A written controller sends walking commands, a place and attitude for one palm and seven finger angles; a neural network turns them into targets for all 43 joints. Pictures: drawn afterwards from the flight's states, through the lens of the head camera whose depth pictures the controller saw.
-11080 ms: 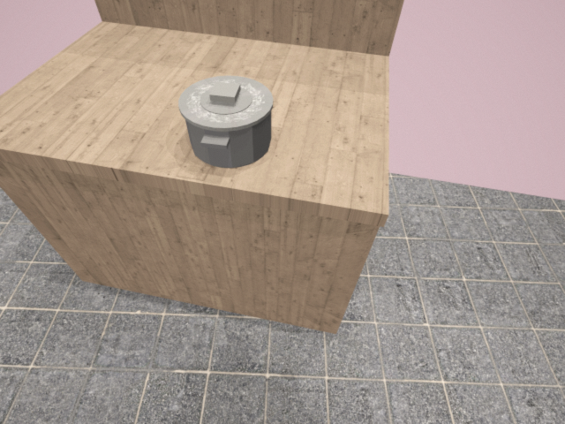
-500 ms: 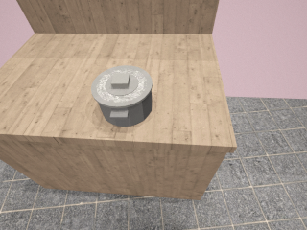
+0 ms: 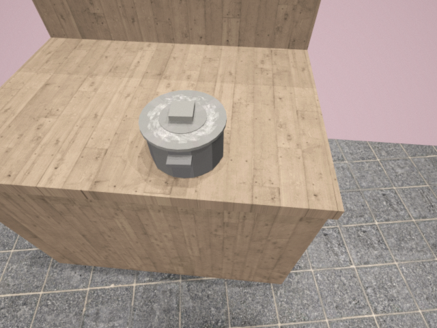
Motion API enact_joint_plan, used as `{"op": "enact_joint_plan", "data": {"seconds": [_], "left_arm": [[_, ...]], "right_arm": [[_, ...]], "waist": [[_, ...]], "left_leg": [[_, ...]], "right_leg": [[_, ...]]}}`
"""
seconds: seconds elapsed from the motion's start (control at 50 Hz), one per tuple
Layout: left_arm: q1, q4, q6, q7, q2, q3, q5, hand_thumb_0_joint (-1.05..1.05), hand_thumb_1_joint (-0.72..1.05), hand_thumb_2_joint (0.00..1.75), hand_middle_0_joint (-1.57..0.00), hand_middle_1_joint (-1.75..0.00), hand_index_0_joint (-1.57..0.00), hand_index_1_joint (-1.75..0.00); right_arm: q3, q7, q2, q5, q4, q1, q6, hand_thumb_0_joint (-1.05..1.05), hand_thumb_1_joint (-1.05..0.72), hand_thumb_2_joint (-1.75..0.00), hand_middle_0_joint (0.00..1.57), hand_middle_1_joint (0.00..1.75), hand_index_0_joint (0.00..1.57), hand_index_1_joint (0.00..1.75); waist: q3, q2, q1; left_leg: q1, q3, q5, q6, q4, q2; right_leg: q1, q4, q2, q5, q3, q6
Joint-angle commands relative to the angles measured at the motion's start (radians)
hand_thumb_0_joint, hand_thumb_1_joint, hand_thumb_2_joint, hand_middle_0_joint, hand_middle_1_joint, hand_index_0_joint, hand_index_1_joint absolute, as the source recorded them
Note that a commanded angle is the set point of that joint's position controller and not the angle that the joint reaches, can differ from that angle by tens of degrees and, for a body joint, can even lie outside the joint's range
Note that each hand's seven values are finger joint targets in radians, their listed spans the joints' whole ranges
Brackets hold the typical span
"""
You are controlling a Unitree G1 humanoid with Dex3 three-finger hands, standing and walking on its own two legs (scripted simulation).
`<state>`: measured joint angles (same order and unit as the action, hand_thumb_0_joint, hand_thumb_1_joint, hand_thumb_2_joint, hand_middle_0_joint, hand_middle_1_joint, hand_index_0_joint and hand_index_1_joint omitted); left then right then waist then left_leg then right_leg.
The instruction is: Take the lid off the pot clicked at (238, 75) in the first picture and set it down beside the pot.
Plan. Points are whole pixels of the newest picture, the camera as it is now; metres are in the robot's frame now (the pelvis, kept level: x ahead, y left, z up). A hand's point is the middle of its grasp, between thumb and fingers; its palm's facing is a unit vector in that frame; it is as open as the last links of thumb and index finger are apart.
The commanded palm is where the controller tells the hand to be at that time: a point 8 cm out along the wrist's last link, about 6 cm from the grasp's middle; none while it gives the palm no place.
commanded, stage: look again from close up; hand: left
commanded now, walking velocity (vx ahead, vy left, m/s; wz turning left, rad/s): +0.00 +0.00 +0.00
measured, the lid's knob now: (182, 110) +0.53 +0.12 +0.08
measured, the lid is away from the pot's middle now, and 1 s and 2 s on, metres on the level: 0.00 0.00 0.00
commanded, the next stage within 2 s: shuffle to correct the standing spot in 0.70 s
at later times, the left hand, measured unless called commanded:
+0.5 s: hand out of the picture -0.01 +0.19 -0.17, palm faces +0.00 -0.98 -0.20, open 7.4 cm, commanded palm none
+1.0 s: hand out of the picture -0.04 +0.19 -0.18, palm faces +0.00 -0.98 -0.17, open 7.4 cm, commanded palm none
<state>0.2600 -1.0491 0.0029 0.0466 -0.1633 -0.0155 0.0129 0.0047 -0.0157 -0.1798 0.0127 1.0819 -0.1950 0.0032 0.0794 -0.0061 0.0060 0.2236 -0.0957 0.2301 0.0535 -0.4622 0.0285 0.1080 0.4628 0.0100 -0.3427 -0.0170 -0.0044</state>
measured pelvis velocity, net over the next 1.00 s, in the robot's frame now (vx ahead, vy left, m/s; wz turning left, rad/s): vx -0.01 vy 0.03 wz -0.01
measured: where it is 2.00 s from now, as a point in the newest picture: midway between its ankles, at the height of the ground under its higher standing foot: outside the picture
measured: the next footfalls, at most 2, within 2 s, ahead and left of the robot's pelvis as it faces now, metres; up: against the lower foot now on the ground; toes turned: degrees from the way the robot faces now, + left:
none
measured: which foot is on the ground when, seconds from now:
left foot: down 0.00-1.00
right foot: down 0.00-1.00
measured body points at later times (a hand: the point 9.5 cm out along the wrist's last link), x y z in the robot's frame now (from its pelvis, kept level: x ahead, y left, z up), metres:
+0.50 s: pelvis -0.01 +0.02 +0.00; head +0.02 +0.02 +0.45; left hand -0.01 +0.24 -0.16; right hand +0.00 -0.21 -0.16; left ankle +0.01 +0.08 -0.74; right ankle -0.06 -0.11 -0.74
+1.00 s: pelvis -0.01 +0.03 +0.00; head +0.02 +0.03 +0.45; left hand -0.03 +0.25 -0.16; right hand -0.03 -0.19 -0.16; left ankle +0.01 +0.08 -0.74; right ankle -0.06 -0.11 -0.74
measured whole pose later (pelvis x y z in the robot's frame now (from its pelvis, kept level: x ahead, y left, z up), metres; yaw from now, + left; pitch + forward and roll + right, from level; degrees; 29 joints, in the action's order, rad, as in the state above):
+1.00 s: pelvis -0.01 +0.03 +0.00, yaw -1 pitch +0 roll +0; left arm 0.33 -1.09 0.00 0.03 -0.14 -0.01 0.03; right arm 0.01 -0.01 -0.13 0.01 1.11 -0.30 0.00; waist 0.06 0.01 0.00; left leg 0.24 -0.12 0.21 0.10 -0.45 0.06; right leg 0.15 0.48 0.05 -0.34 0.00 0.01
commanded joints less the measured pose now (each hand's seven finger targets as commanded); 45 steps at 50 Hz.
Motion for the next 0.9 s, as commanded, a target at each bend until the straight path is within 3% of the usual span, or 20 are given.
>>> {"op": "enact_joint_plan", "data": {"seconds": [0.0,0.1,0.2,0.26,0.4,0.48,0.54,0.6,0.66,0.7,0.78,0.82,0.88], "left_arm": [[0.078,0.023,0.016,0.009,-0.12,0.022,-0.001,0.0,0.9,0.9,-0.2,-0.3,-0.2,-0.3],[0.091,0.015,0.017,0.008,-0.116,0.021,-0.002,0.0,0.9,0.9,-0.2,-0.3,-0.2,-0.3],[0.099,0.007,0.014,0.007,-0.11,0.018,-0.002,0.0,0.9,0.9,-0.2,-0.3,-0.2,-0.3],[0.101,0.001,0.013,0.007,-0.103,0.017,-0.001,0.0,0.9,0.9,-0.2,-0.3,-0.2,-0.3],[0.112,-0.008,0.013,0.006,-0.1,0.017,0.0,0.0,0.9,0.9,-0.2,-0.3,-0.2,-0.3],[0.113,-0.008,0.011,0.006,-0.092,0.017,-0.001,0.0,0.9,0.9,-0.2,-0.3,-0.2,-0.3],[0.118,-0.01,0.01,0.006,-0.091,0.017,0.0,0.0,0.9,0.9,-0.2,-0.3,-0.2,-0.3],[0.121,-0.014,0.012,0.006,-0.09,0.017,-0.001,0.0,0.9,0.9,-0.2,-0.3,-0.2,-0.3],[0.124,-0.017,0.009,0.006,-0.082,0.017,0.0,0.0,0.9,0.9,-0.2,-0.3,-0.2,-0.3],[0.128,-0.019,0.01,0.005,-0.083,0.016,0.001,0.0,0.9,0.9,-0.2,-0.3,-0.2,-0.3],[0.135,-0.022,0.008,0.005,-0.074,0.017,0.001,0.0,0.9,0.9,-0.2,-0.3,-0.2,-0.3],[0.143,-0.024,0.008,0.003,-0.067,0.015,0.003,0.0,0.9,0.9,-0.2,-0.3,-0.2,-0.3],[0.155,-0.024,0.004,-0.004,-0.061,0.017,0.009,0.0,0.9,0.9,-0.2,-0.3,-0.2,-0.3]], "right_arm": [[0.02,-0.008,-0.095,-0.001,-0.03,-0.052,0.015,0.0,-0.9,-0.9,0.2,0.3,0.2,0.3],[0.019,-0.008,-0.09,-0.003,-0.021,-0.064,0.018,0.0,-0.9,-0.9,0.2,0.3,0.2,0.3],[0.017,-0.009,-0.086,-0.004,-0.013,-0.074,0.017,0.0,-0.9,-0.9,0.2,0.3,0.2,0.3],[0.018,-0.009,-0.088,-0.003,-0.01,-0.083,0.016,0.0,-0.9,-0.9,0.2,0.3,0.2,0.3],[0.018,-0.009,-0.075,-0.005,-0.002,-0.101,0.017,0.0,-0.9,-0.9,0.2,0.3,0.2,0.3],[0.017,-0.01,-0.074,-0.004,0.002,-0.118,0.016,0.0,-0.9,-0.9,0.2,0.3,0.2,0.3],[0.017,-0.01,-0.07,-0.005,0.003,-0.12,0.016,0.0,-0.9,-0.9,0.2,0.3,0.2,0.3],[0.018,-0.011,-0.063,-0.006,0.005,-0.131,0.018,0.0,-0.9,-0.9,0.2,0.3,0.2,0.3],[0.017,-0.01,-0.063,-0.005,0.009,-0.135,0.015,0.0,-0.9,-0.9,0.2,0.3,0.2,0.3],[0.018,-0.01,-0.055,-0.006,0.009,-0.137,0.016,0.0,-0.9,-0.9,0.2,0.3,0.2,0.3],[0.018,-0.01,-0.055,-0.005,0.012,-0.147,0.014,0.0,-0.9,-0.9,0.2,0.3,0.2,0.3],[0.021,-0.008,-0.057,-0.002,0.014,-0.158,0.011,0.0,-0.9,-0.9,0.2,0.3,0.2,0.3],[0.03,-0.006,-0.064,0.002,0.017,-0.17,0.004,0.0,-0.9,-0.9,0.2,0.3,0.2,0.3]], "waist": [[-0.039,0.006,-0.004],[-0.058,0.01,-0.003],[-0.031,0.017,-0.002],[-0.027,-0.007,-0.007],[-0.018,0.028,-0.003],[-0.021,-0.006,-0.007],[-0.01,0.001,-0.005],[-0.029,0.008,-0.003],[-0.011,-0.009,-0.006],[0.004,0.014,-0.001],[0.004,-0.015,-0.006],[0.009,0.008,-0.009],[0.035,-0.031,-0.008]], "left_leg": [[-0.113,0.16,-0.208,-0.001,0.067,-0.134],[-0.125,0.16,-0.225,0.001,0.071,-0.138],[-0.113,0.162,-0.203,0.002,0.086,-0.141],[-0.115,0.16,-0.18,0.0,0.095,-0.14],[-0.1,0.164,-0.163,0.004,0.102,-0.141],[-0.101,0.167,-0.145,0.002,0.115,-0.143],[-0.091,0.169,-0.125,0.003,0.119,-0.143],[-0.105,0.171,-0.167,0.008,0.116,-0.144],[-0.094,0.175,-0.11,0.006,0.133,-0.146],[-0.076,0.179,-0.1,0.009,0.136,-0.145],[-0.082,0.184,-0.053,0.007,0.154,-0.148],[-0.068,0.189,0.074,0.009,0.165,-0.145],[-0.036,0.228,0.281,0.02,0.216,-0.162]], "right_leg": [[0.109,-0.082,0.106,0.225,0.083,-0.028],[0.1,-0.082,0.109,0.231,0.078,-0.027],[0.111,-0.088,0.108,0.206,0.076,-0.027],[0.121,-0.085,0.11,0.191,0.079,-0.027],[0.117,-0.092,0.109,0.186,0.076,-0.027],[0.123,-0.086,0.107,0.162,0.075,-0.026],[0.124,-0.09,0.108,0.153,0.074,-0.026],[0.113,-0.086,0.105,0.176,0.066,-0.025],[0.132,-0.088,0.104,0.137,0.067,-0.024],[0.128,-0.094,0.102,0.136,0.063,-0.024],[0.145,-0.088,0.1,0.109,0.062,-0.024],[0.147,-0.092,0.089,0.033,0.052,-0.025],[0.186,-0.054,0.062,-0.076,0.025,-0.029]]}}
